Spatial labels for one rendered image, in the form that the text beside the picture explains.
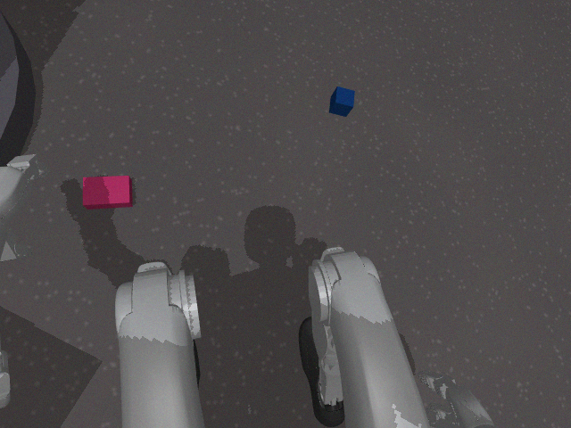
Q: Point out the left robot hand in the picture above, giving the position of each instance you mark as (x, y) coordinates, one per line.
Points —
(15, 189)

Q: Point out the right robot foot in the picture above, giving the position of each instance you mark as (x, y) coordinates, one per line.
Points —
(327, 415)

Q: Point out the right robot hand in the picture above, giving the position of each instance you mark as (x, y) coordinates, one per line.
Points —
(464, 410)

